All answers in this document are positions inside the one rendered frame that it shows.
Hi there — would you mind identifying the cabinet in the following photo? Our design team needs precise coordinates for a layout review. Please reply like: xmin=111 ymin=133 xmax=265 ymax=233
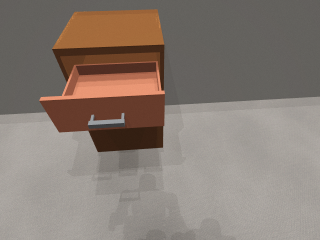
xmin=52 ymin=9 xmax=165 ymax=152

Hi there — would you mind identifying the handle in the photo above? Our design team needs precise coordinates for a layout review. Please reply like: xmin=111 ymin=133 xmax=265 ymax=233
xmin=88 ymin=113 xmax=125 ymax=129

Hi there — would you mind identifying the drawer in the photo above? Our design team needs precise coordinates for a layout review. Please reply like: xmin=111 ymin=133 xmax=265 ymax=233
xmin=39 ymin=61 xmax=165 ymax=133

